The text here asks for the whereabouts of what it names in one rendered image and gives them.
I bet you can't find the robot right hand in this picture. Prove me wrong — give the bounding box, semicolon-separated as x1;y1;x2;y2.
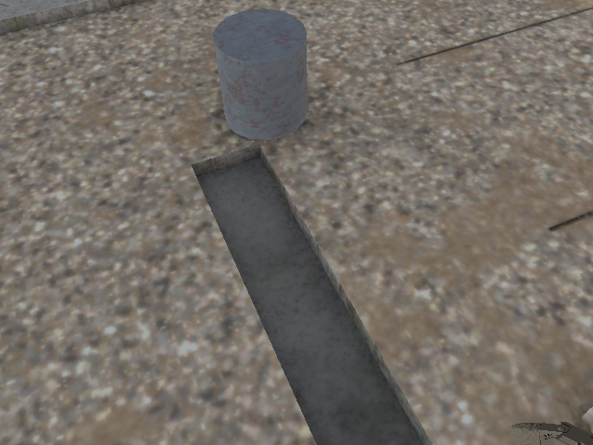
510;422;593;445

